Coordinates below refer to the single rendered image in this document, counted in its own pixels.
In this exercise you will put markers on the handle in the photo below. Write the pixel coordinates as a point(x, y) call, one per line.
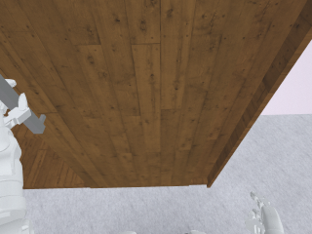
point(11, 99)

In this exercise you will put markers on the left robot hand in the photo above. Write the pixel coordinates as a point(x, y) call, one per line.
point(16, 115)

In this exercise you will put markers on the robot left upper arm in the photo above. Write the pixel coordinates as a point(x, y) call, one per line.
point(18, 226)

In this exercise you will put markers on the right robot hand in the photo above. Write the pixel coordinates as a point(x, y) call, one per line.
point(266, 219)

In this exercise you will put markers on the robot left forearm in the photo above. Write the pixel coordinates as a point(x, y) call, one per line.
point(12, 203)

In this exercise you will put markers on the wardrobe door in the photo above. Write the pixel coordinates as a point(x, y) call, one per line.
point(130, 88)
point(272, 22)

